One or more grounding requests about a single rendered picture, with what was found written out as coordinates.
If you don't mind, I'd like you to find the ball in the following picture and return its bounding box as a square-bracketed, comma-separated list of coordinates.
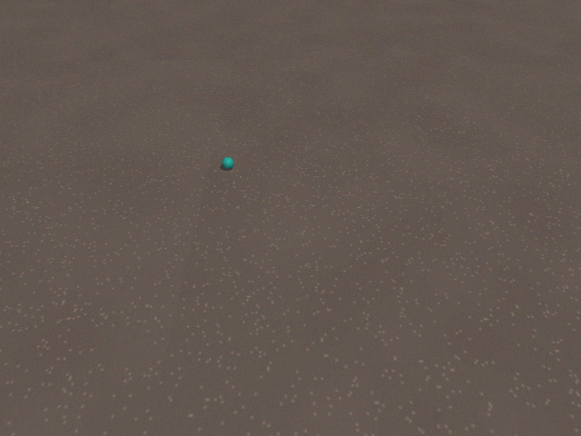
[222, 157, 234, 169]

